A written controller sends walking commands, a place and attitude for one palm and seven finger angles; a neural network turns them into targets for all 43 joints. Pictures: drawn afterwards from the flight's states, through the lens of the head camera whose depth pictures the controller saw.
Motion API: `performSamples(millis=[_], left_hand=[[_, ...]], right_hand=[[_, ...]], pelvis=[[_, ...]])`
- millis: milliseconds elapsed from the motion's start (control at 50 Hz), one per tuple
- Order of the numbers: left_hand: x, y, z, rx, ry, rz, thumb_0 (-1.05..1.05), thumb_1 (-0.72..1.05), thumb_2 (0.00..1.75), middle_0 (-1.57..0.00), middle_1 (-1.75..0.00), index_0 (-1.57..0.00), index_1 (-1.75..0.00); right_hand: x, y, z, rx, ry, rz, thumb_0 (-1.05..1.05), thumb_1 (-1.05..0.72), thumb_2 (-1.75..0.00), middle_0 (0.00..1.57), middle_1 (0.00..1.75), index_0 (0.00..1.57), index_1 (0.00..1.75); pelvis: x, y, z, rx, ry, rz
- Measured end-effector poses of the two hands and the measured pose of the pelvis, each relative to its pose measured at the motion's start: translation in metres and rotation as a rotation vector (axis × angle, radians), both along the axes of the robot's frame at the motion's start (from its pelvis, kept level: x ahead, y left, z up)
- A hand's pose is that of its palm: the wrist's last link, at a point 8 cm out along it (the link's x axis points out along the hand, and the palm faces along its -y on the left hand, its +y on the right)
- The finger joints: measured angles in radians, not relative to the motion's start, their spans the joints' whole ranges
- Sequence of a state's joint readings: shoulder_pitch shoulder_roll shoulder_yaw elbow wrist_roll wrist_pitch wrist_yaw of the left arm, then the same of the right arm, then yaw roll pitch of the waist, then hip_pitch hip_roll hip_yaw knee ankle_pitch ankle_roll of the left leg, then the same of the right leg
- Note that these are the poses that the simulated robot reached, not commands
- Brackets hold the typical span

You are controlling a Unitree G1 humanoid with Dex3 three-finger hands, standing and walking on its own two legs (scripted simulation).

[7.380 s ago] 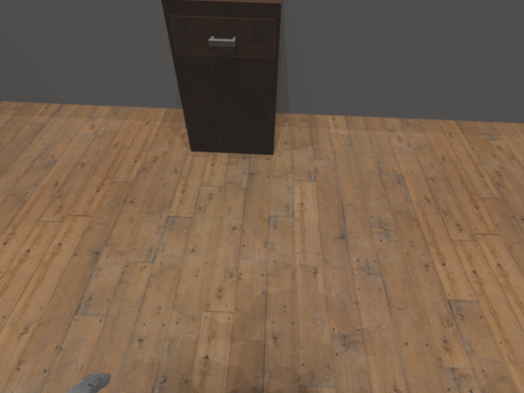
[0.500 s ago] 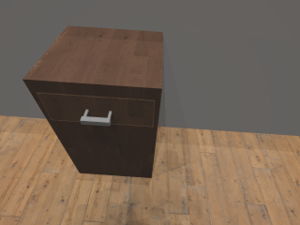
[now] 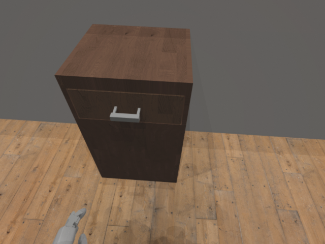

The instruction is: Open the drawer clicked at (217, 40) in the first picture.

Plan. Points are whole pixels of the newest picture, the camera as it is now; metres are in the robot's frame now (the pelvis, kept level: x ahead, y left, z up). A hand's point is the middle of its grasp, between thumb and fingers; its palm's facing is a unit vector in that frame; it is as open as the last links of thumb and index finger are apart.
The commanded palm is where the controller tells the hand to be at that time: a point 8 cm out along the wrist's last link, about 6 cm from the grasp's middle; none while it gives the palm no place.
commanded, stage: raise the hand with hooked fingers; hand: left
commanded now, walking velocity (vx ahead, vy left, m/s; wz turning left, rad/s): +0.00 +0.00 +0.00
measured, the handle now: (126, 113) +0.59 +0.19 -0.09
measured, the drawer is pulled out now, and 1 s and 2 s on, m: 0.00 0.00 0.00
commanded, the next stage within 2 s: relax the arm and regain balance in 0.94 s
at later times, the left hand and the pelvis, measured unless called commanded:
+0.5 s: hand (77, 218) +0.18 +0.22 -0.02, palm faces +0.21 -0.11 -0.97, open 9.9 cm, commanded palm +0.17 +0.21 +0.03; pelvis -0.07 -0.01 -0.05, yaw -1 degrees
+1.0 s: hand (50, 217) +0.17 +0.25 +0.03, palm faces +0.16 -0.14 -0.98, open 12.8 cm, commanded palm +0.14 +0.25 +0.09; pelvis -0.15 +0.03 -0.06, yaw -2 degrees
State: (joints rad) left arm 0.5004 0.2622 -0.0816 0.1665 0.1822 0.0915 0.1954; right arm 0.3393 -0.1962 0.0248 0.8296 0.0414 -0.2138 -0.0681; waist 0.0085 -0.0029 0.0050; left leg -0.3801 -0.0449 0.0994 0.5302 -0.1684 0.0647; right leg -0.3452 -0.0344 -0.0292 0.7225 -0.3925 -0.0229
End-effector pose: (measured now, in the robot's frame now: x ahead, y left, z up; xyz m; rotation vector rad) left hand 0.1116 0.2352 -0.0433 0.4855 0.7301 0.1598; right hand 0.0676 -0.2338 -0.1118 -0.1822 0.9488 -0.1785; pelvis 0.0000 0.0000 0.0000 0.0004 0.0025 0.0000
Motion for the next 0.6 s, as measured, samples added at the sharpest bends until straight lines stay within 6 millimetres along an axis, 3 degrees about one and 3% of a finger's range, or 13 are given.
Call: performSamples(millis=[80, 140, 200, 260, 340, 440, 520, 600], left_hand=[[0.057, -0.018, 0.059, 0.323, -0.345, -0.213, 0.01, 0.82, 0.86, -0.21, -0.35, -0.2, -0.36], [0.076, -0.032, 0.075, 0.563, -0.483, -0.322, 0.01, 0.76, 0.84, -0.21, -0.39, -0.2, -0.39], [0.072, -0.045, 0.063, 0.699, -0.503, -0.404, 0.01, 0.7, 0.81, -0.21, -0.43, -0.21, -0.43], [0.053, -0.052, 0.039, 0.771, -0.454, -0.469, 0.0, 0.63, 0.78, -0.22, -0.47, -0.22, -0.48], [0.028, -0.047, 0.023, 0.866, -0.414, -0.522, 0.0, 0.53, 0.74, -0.24, -0.53, -0.23, -0.54], [0.026, -0.025, 0.05, 0.961, -0.521, -0.466, 0.0, 0.4, 0.69, -0.26, -0.61, -0.26, -0.61], [0.042, -0.013, 0.073, 0.982, -0.547, -0.379, 0.0, 0.31, 0.65, -0.26, -0.67, -0.26, -0.67], [0.058, -0.014, 0.082, 0.932, -0.486, -0.36, 0.0, 0.22, 0.61, -0.27, -0.73, -0.26, -0.73]], right_hand=[[0.03, -0.001, -0.002, 0.002, -0.194, 0.07, 0.02, -0.91, -0.9, 0.2, 0.29, 0.2, 0.3], [0.053, -0.004, -0.001, -0.002, -0.269, 0.109, 0.02, -0.9, -0.9, 0.2, 0.3, 0.2, 0.3], [0.07, -0.006, 0.006, 0.0, -0.307, 0.118, 0.02, -0.9, -0.9, 0.2, 0.3, 0.2, 0.3], [0.082, -0.008, 0.015, -0.013, -0.313, 0.137, 0.02, -0.9, -0.9, 0.2, 0.29, 0.2, 0.3], [0.092, -0.006, 0.021, -0.052, -0.291, 0.171, 0.02, -0.9, -0.9, 0.2, 0.29, 0.2, 0.3], [0.096, 0.006, 0.02, -0.076, -0.281, 0.202, 0.02, -0.9, -0.9, 0.2, 0.29, 0.2, 0.3], [0.089, 0.021, 0.016, -0.045, -0.275, 0.204, 0.02, -0.9, -0.9, 0.2, 0.29, 0.2, 0.3], [0.071, 0.034, 0.013, -0.002, -0.252, 0.185, 0.02, -0.9, -0.9, 0.2, 0.3, 0.2, 0.3]], pelvis=[[-0.021, 0.0, -0.016, 0.011, 0.021, 0.041], [-0.033, -0.001, -0.027, 0.008, 0.043, 0.029], [-0.043, -0.003, -0.035, 0.019, 0.061, -0.018], [-0.05, -0.007, -0.041, 0.018, 0.066, -0.051], [-0.058, -0.01, -0.046, -0.009, 0.056, -0.052], [-0.066, -0.011, -0.051, -0.051, 0.013, -0.024], [-0.072, -0.008, -0.052, -0.054, -0.031, -0.008], [-0.079, -0.003, -0.048, -0.043, -0.06, -0.006]])
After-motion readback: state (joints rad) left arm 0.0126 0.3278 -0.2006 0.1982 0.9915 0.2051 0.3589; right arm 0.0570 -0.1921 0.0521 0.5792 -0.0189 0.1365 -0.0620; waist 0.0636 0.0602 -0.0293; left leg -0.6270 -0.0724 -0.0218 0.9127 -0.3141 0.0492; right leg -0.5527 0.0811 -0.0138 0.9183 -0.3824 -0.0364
